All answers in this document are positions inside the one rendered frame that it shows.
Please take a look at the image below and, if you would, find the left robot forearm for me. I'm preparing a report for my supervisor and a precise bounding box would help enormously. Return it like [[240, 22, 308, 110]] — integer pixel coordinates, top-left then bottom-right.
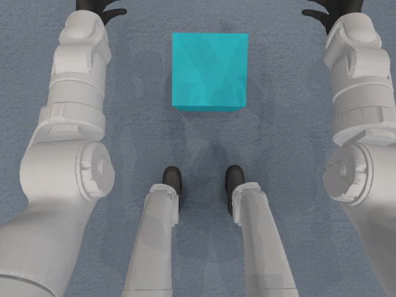
[[20, 10, 111, 193]]

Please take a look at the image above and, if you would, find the robot left upper arm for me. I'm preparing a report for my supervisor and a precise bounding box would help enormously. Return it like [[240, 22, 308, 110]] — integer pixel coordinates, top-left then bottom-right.
[[0, 138, 115, 297]]

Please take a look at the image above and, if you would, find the robot left hand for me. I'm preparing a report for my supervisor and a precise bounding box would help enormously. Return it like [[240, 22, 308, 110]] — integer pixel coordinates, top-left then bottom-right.
[[75, 0, 127, 26]]

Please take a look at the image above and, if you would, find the right robot forearm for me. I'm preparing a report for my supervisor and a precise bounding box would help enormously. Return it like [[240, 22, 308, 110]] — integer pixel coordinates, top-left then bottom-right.
[[323, 12, 396, 147]]

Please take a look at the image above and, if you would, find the robot right hand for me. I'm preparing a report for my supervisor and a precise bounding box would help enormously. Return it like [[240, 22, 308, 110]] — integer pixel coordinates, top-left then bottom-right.
[[302, 0, 364, 36]]

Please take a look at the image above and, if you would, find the robot right upper arm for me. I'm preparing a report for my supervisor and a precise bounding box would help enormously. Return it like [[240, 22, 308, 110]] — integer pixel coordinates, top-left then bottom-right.
[[323, 142, 396, 297]]

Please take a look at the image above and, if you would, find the robot left thigh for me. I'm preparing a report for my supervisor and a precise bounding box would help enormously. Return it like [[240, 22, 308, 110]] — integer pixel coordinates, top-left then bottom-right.
[[121, 190, 179, 297]]

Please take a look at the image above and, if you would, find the carton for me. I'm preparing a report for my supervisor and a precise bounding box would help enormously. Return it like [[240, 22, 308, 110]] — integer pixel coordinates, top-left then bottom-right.
[[172, 33, 248, 112]]

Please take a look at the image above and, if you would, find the robot right foot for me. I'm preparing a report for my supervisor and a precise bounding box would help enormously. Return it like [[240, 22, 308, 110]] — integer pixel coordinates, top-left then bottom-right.
[[225, 165, 244, 216]]

